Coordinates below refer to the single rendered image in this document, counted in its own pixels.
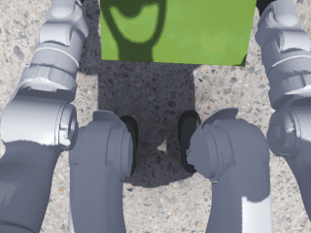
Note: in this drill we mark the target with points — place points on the right robot forearm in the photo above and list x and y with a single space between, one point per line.
285 54

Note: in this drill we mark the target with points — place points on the right robot upper arm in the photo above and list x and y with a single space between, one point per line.
289 136

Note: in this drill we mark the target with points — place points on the robot shin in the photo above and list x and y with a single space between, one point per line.
98 115
225 113

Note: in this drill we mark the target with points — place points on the right robot shin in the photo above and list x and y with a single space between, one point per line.
225 113

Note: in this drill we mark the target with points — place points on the left robot forearm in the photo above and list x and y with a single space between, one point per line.
57 56

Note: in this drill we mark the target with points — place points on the carton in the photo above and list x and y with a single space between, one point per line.
205 32

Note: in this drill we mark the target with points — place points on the right robot hand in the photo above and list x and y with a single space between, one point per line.
262 4

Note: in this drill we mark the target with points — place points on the left robot upper arm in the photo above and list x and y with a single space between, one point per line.
35 131

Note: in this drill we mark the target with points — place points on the left robot shin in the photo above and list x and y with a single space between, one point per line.
98 115

